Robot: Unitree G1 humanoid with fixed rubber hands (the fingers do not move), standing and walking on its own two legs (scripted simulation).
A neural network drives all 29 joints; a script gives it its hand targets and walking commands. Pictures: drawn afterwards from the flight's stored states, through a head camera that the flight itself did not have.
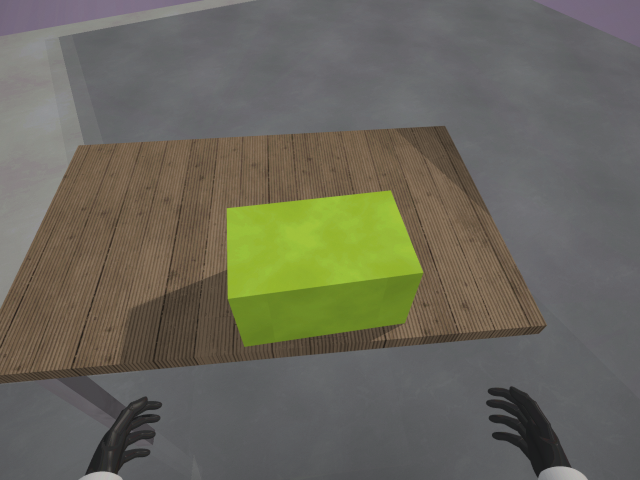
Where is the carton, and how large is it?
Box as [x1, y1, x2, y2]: [227, 190, 422, 346]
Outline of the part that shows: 390,190 227,208 228,300 244,346 404,322 419,283 422,270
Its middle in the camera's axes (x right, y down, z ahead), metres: -0.01 +0.04 +0.64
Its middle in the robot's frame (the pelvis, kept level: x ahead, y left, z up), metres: +0.46 +0.02 -0.06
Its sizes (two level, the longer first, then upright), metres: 0.271 0.169 0.151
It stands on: a table, 0.63 m high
